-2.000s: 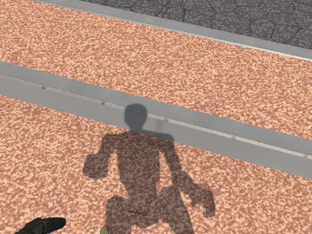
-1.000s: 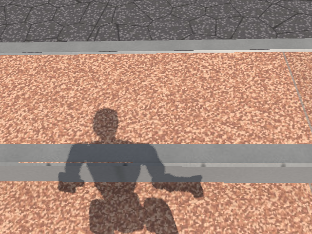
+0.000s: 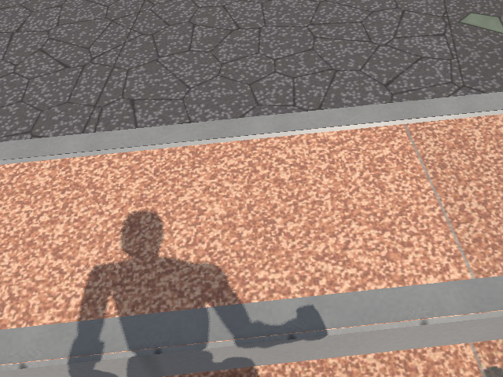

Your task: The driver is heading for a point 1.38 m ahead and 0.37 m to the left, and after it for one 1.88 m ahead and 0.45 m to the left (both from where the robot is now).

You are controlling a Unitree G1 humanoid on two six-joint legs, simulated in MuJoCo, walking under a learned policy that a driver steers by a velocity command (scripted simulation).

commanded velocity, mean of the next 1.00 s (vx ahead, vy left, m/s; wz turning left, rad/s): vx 0.49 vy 0.00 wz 0.11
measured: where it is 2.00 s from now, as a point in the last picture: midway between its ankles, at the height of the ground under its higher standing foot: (273, 161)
